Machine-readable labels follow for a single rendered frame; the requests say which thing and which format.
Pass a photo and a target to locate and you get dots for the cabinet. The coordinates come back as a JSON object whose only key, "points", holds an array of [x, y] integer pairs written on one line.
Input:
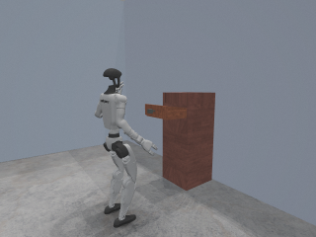
{"points": [[187, 143]]}

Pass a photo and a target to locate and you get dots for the robot right forearm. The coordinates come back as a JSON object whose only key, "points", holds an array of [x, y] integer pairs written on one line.
{"points": [[131, 133]]}

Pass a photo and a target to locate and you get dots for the handle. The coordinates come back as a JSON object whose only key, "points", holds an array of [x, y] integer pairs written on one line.
{"points": [[150, 111]]}

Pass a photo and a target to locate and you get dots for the left robot hand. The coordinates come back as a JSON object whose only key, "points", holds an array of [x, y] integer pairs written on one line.
{"points": [[119, 89]]}

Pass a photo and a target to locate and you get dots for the robot left upper arm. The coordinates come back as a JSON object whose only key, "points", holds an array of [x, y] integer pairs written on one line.
{"points": [[99, 113]]}

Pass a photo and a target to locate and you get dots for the robot right shin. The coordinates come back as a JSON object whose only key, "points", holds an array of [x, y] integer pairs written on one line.
{"points": [[126, 196]]}

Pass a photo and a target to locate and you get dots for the right robot hand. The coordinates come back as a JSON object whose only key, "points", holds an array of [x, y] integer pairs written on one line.
{"points": [[147, 144]]}

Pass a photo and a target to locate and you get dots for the robot right upper arm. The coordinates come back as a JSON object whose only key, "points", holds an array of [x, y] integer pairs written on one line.
{"points": [[120, 101]]}

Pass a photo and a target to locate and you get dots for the drawer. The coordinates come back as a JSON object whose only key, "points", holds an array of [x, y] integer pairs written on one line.
{"points": [[165, 112]]}

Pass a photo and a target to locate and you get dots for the robot left foot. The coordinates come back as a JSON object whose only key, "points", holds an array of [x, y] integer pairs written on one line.
{"points": [[110, 209]]}

